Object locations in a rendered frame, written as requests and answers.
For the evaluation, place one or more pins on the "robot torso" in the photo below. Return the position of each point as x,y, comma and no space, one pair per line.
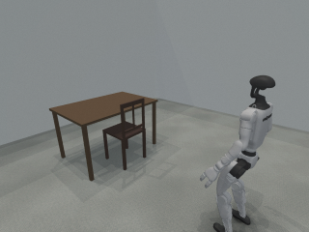
257,136

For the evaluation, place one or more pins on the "table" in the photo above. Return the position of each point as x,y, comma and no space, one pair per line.
88,112

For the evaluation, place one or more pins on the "robot right upper arm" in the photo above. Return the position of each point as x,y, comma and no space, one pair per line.
270,121

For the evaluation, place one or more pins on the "chair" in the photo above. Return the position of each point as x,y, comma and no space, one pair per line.
126,130

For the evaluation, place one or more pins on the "robot left upper arm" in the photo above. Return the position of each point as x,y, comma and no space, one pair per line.
246,118

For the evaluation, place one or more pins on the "robot head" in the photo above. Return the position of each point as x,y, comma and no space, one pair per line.
261,82

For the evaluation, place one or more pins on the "left robot hand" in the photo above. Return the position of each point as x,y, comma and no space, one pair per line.
211,174

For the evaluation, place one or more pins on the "left robot forearm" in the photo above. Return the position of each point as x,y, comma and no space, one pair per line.
232,154

